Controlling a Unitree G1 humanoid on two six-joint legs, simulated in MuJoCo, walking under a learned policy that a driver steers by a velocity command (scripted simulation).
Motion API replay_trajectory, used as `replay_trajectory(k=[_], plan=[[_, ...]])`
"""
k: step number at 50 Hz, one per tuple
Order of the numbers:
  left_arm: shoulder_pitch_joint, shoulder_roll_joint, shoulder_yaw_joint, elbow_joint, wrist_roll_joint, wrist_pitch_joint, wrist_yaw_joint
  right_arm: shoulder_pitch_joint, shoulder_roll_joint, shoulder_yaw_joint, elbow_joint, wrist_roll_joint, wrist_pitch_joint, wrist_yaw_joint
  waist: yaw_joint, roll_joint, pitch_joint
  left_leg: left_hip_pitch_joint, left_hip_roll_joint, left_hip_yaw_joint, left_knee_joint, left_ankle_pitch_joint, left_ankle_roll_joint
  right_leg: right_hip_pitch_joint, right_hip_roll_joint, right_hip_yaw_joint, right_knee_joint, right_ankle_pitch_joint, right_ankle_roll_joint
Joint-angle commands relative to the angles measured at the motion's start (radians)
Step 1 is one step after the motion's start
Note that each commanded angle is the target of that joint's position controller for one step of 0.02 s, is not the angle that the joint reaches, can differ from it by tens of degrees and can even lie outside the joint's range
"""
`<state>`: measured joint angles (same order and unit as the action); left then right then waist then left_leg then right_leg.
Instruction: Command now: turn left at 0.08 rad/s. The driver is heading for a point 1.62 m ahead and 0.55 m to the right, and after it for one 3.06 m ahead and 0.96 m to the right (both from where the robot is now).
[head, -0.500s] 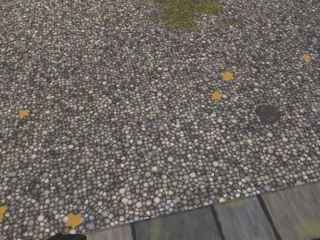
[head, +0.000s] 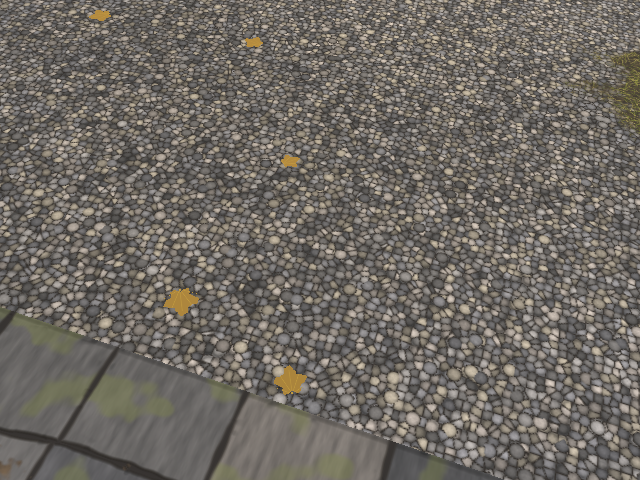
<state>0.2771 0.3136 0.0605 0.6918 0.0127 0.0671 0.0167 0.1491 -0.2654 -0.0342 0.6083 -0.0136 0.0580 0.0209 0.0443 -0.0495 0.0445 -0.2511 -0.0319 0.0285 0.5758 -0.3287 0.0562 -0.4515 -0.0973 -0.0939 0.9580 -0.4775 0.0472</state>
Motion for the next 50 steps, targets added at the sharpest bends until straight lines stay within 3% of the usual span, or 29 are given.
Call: replay_trajectory(k=[1,2,4,6,12,17,18,19,20,21,22,23,24,26,29,33,36,41,43,44,45,46,47,48,49,50], plan=[[0.021,0.055,0.003,-0.018,-0.006,-0.003,-0.011,-0.052,-0.046,0.008,-0.042,-0.005,-0.026,-0.037,-0.013,0.220,-0.075,0.076,0.231,-0.089,-0.254,0.668,0.109,0.010,0.030,0.076,0.049,0.109,0.000],[0.057,0.060,0.005,0.010,-0.005,0.000,-0.018,-0.053,-0.034,0.017,-0.035,-0.010,-0.031,-0.043,-0.012,0.209,-0.080,0.065,0.225,-0.044,-0.257,0.667,0.102,0.061,0.060,0.098,0.034,0.119,0.000],[0.051,0.081,0.016,0.010,-0.012,-0.001,-0.029,-0.023,-0.092,-0.002,-0.019,-0.011,-0.030,-0.053,-0.029,0.182,-0.056,0.107,0.250,-0.032,-0.245,0.620,0.106,0.026,0.090,0.098,0.036,0.106,-0.011],[0.040,0.072,0.018,0.001,-0.006,0.001,-0.032,0.011,-0.118,-0.015,-0.009,-0.006,-0.021,-0.059,-0.046,0.163,-0.043,0.155,0.288,-0.046,-0.235,0.565,0.127,-0.030,0.086,0.084,0.046,0.079,-0.015],[-0.021,0.025,0.012,-0.059,-0.003,0.009,-0.046,0.031,-0.100,-0.021,0.006,-0.017,-0.026,-0.062,-0.068,0.162,-0.026,0.159,0.347,-0.034,-0.215,0.473,0.162,-0.024,0.059,0.038,-0.068,0.013,-0.029],[0.002,0.013,0.017,-0.098,-0.017,-0.002,-0.054,0.010,-0.131,-0.040,0.015,-0.011,-0.035,-0.049,-0.041,0.169,-0.082,0.135,0.363,0.034,-0.105,0.514,0.109,0.116,0.083,-0.016,-0.261,0.043,-0.078],[0.029,0.009,0.018,-0.097,-0.013,-0.010,-0.052,0.003,-0.138,-0.046,0.020,-0.004,-0.034,-0.047,-0.011,0.140,-0.093,0.085,0.345,0.080,-0.032,0.451,0.063,0.197,0.093,-0.012,-0.384,0.148,-0.093],[0.080,0.054,0.031,-0.085,-0.001,-0.024,-0.040,0.026,-0.130,-0.048,0.027,-0.001,-0.033,-0.044,0.016,0.018,-0.108,-0.020,0.283,0.140,0.136,0.283,-0.013,0.311,0.057,0.127,-0.533,0.287,-0.126],[0.109,0.229,0.072,-0.101,0.000,-0.038,-0.026,0.008,-0.052,-0.027,-0.039,-0.006,-0.026,-0.038,0.003,-0.290,-0.087,-0.342,0.085,0.205,0.420,-0.226,-0.112,0.436,-0.229,0.585,-0.592,0.750,-0.256],[0.201,0.245,0.087,-0.091,-0.010,-0.034,-0.025,-0.091,-0.071,-0.022,-0.066,-0.016,-0.011,-0.047,0.079,-0.190,-0.127,-0.439,0.012,-0.001,0.584,-0.389,-0.117,0.457,-0.273,0.669,-0.601,0.891,-0.394],[0.170,0.211,0.079,-0.090,-0.011,-0.029,-0.019,-0.072,-0.076,-0.021,-0.055,-0.011,-0.008,-0.048,0.051,-0.106,-0.106,-0.470,0.042,-0.058,0.647,-0.314,-0.119,0.446,-0.243,0.594,-0.602,0.777,-0.406],[0.089,0.170,0.066,-0.102,-0.011,-0.018,-0.010,-0.065,-0.088,-0.024,-0.040,-0.007,-0.014,-0.049,0.014,-0.043,-0.053,-0.475,0.064,-0.074,0.640,-0.200,-0.114,0.396,-0.181,0.522,-0.613,0.651,-0.370],[0.011,0.144,0.056,-0.118,-0.014,-0.010,-0.004,-0.064,-0.104,-0.029,-0.034,-0.010,-0.020,-0.050,-0.021,-0.022,-0.032,-0.464,0.078,-0.083,0.588,-0.109,-0.114,0.365,-0.115,0.471,-0.621,0.599,-0.321],[-0.040,0.123,0.048,-0.137,-0.017,-0.009,-0.006,-0.014,-0.122,-0.034,-0.005,-0.028,-0.012,-0.045,-0.042,-0.022,-0.075,-0.404,0.058,-0.069,0.586,-0.036,-0.127,0.347,-0.051,0.418,-0.602,0.673,-0.287],[0.001,0.154,0.060,-0.121,-0.014,-0.020,-0.014,-0.004,-0.105,-0.026,0.000,-0.019,0.002,-0.040,-0.033,0.006,-0.097,-0.392,0.046,-0.081,0.518,-0.015,-0.138,0.349,-0.024,0.443,-0.590,0.635,-0.270],[0.020,0.173,0.068,-0.123,-0.004,-0.015,-0.016,-0.049,-0.114,-0.024,-0.011,-0.017,0.004,-0.045,-0.004,-0.044,-0.076,-0.405,0.024,-0.106,0.392,-0.010,-0.137,0.334,-0.001,0.545,-0.602,0.448,-0.271],[0.019,0.175,0.067,-0.126,0.003,-0.014,-0.018,-0.047,-0.126,-0.024,-0.002,-0.013,-0.005,-0.049,0.004,-0.057,-0.094,-0.378,0.015,-0.114,0.332,-0.011,-0.123,0.341,-0.006,0.588,-0.587,0.459,-0.273],[-0.012,0.105,0.028,-0.112,0.019,-0.022,-0.018,-0.011,-0.117,-0.017,0.025,0.004,-0.014,-0.050,-0.001,-0.068,-0.121,-0.181,0.030,-0.067,0.233,-0.045,-0.082,0.272,-0.019,0.544,-0.558,0.650,-0.256],[-0.040,0.055,-0.001,-0.099,0.023,-0.025,-0.012,0.008,-0.091,-0.005,0.041,0.012,-0.014,-0.043,-0.014,-0.063,-0.122,-0.043,0.036,-0.054,0.103,-0.040,-0.061,0.225,-0.017,0.521,-0.570,0.621,-0.237],[-0.052,0.046,-0.012,-0.088,0.020,-0.025,-0.006,0.030,-0.071,0.001,0.056,0.014,-0.015,-0.039,-0.033,-0.055,-0.115,0.044,0.028,-0.048,-0.017,0.017,-0.049,0.198,-0.009,0.499,-0.570,0.564,-0.219],[-0.053,0.061,-0.013,-0.077,0.015,-0.026,0.002,0.041,-0.067,0.003,0.062,0.009,-0.020,-0.038,-0.051,-0.040,-0.095,0.125,0.013,-0.061,-0.163,0.116,-0.035,0.162,0.007,0.472,-0.552,0.482,-0.189],[-0.020,0.078,-0.009,-0.067,0.020,-0.032,0.007,0.016,-0.107,-0.003,0.050,-0.003,-0.030,-0.039,-0.031,0.008,-0.078,0.151,0.056,-0.167,-0.211,0.171,-0.016,0.142,0.037,0.447,-0.513,0.397,-0.151],[0.016,0.077,-0.006,-0.077,0.028,-0.035,0.013,0.026,-0.197,-0.016,0.032,-0.014,-0.042,-0.038,-0.009,0.176,-0.094,0.158,0.229,-0.394,-0.268,0.312,0.022,0.121,0.120,0.342,-0.353,0.240,-0.117],[-0.002,0.097,0.001,-0.087,0.012,-0.028,0.017,0.017,-0.248,-0.035,0.049,-0.002,-0.040,-0.028,0.004,0.287,-0.058,0.087,0.318,-0.534,-0.271,0.451,0.154,0.082,0.217,0.208,-0.343,0.074,-0.087],[-0.042,0.127,0.006,-0.086,0.014,-0.030,0.023,0.068,-0.221,-0.039,0.054,0.003,-0.041,-0.015,-0.037,0.258,-0.046,0.105,0.323,-0.594,-0.287,0.446,0.189,0.042,0.207,0.182,-0.256,-0.008,-0.074],[-0.092,0.120,0.008,-0.096,0.012,-0.035,0.019,0.108,-0.224,-0.046,0.067,0.005,-0.041,-0.009,-0.063,0.232,-0.048,0.130,0.299,-0.591,-0.284,0.419,0.190,-0.009,0.216,0.179,-0.159,-0.038,-0.065]])
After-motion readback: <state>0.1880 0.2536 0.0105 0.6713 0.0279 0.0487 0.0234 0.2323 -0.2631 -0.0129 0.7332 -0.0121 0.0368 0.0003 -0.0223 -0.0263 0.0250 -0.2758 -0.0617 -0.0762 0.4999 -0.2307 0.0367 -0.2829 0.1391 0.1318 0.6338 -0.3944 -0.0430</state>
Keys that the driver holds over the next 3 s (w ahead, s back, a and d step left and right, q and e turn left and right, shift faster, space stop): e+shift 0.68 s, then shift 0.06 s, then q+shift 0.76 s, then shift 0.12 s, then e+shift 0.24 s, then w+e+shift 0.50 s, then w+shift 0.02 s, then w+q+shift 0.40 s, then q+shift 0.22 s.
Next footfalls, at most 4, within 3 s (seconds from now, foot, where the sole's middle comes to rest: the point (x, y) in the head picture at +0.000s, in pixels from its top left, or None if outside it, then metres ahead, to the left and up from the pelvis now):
0.38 right None -0.01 -0.09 -0.77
0.92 left None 0.11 0.04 -0.77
1.28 right None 0.01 -0.13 -0.77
1.74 left None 0.02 0.08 -0.77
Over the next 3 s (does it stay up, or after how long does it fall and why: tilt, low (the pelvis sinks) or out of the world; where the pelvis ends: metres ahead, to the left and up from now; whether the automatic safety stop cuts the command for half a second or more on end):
stays up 0.45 -0.46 -0.03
